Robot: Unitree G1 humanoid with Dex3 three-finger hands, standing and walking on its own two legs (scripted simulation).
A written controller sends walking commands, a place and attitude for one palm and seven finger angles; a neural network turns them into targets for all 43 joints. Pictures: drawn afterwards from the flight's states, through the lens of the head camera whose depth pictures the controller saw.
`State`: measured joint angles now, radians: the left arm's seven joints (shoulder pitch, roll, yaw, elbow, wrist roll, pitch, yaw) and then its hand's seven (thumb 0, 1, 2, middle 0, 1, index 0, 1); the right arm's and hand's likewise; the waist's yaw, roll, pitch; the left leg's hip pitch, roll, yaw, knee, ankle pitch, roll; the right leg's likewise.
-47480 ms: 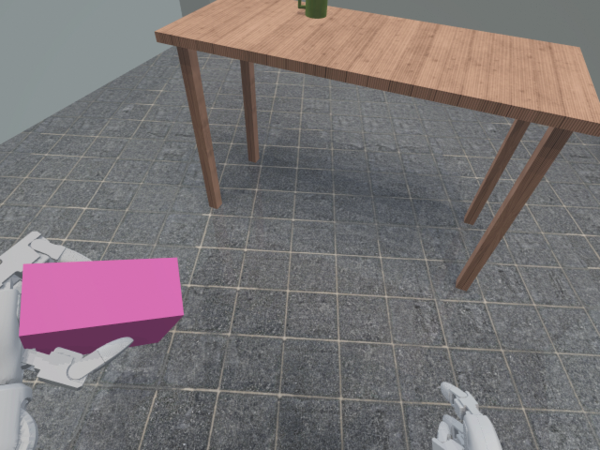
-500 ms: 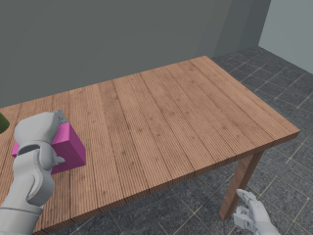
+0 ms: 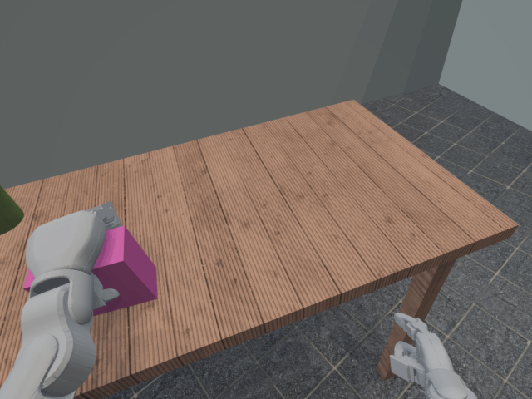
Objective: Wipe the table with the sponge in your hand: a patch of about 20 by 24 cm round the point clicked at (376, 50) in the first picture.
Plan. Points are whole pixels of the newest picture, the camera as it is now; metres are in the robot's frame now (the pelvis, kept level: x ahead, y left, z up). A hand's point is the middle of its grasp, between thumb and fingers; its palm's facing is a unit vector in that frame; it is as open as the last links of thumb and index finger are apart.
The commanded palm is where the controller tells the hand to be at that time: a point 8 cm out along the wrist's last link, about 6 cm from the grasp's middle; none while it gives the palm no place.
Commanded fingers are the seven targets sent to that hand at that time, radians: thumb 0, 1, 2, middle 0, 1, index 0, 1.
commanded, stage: lift the sponge slowly off the table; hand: left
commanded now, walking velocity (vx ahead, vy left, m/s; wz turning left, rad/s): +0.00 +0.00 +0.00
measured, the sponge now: (106, 282) +0.25 +0.29 +0.08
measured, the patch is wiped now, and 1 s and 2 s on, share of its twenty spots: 0.90 0.90 0.90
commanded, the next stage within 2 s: none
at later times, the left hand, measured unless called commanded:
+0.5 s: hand (92, 264) +0.23 +0.27 +0.14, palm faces +0.16 -0.14 -0.98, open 10.0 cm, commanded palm +0.19 +0.26 +0.21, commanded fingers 0.00 0.10 1.30 -1.20 -1.60 -1.20 -1.60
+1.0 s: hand (86, 249) +0.24 +0.27 +0.17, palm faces +0.15 -0.09 -0.98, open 10.0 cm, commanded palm +0.19 +0.26 +0.24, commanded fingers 0.00 0.10 1.30 -1.20 -1.60 -1.20 -1.60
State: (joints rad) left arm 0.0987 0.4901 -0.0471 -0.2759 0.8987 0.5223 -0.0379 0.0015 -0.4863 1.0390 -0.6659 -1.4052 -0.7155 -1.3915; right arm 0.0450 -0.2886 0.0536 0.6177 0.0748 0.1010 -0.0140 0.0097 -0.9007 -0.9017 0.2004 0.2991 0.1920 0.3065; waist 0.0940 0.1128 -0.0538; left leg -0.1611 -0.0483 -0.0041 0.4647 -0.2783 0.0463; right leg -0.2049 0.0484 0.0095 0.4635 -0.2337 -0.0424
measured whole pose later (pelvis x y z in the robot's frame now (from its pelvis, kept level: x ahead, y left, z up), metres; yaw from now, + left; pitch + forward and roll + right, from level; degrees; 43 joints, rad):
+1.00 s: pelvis -0.02 -0.02 +0.00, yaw +1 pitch -4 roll +1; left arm -0.07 0.57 -0.06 -0.21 0.83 0.53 -0.13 0.00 -0.52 1.04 -0.72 -1.35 -0.77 -1.33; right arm 0.01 -0.28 0.07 0.67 0.06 0.05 -0.06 0.01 -0.90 -0.90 0.20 0.30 0.19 0.30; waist 0.13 0.12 -0.01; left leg -0.13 -0.04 -0.03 0.44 -0.24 0.02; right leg -0.18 0.06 -0.01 0.45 -0.20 -0.07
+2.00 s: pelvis -0.03 -0.02 +0.00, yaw +1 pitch -4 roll +1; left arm -0.25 0.63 -0.03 -0.27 0.76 0.61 -0.16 0.00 -0.52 1.04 -0.72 -1.35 -0.77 -1.33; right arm 0.00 -0.29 0.08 0.63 0.09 0.05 -0.08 0.01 -0.90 -0.90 0.20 0.30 0.19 0.31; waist 0.14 0.11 -0.01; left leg -0.15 -0.05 -0.02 0.45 -0.22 0.02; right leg -0.20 0.05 0.00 0.47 -0.19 -0.06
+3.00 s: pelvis -0.04 -0.02 +0.00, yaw +0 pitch -5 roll +1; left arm 0.05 0.63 0.07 -0.49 0.70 0.60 -0.12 0.00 -0.52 1.04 -0.72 -1.35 -0.77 -1.34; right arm 0.01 -0.28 0.09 0.60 0.08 0.08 -0.05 0.01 -0.90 -0.90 0.20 0.30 0.20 0.31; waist 0.14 0.12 -0.03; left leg -0.14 -0.03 -0.01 0.47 -0.24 0.02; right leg -0.19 0.07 0.01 0.47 -0.19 -0.07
